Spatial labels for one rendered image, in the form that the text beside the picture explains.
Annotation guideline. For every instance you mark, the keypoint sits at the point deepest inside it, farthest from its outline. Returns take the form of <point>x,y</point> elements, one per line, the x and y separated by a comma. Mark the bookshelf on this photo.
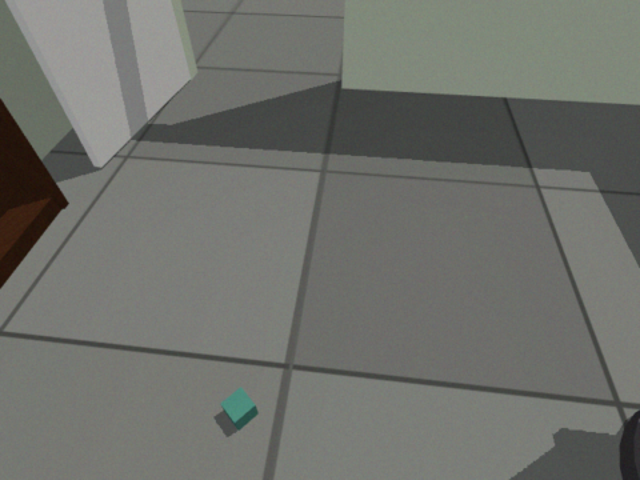
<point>29,197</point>

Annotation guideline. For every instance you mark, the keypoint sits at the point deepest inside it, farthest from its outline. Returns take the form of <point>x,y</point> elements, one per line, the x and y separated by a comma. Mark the cube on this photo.
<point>239,408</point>

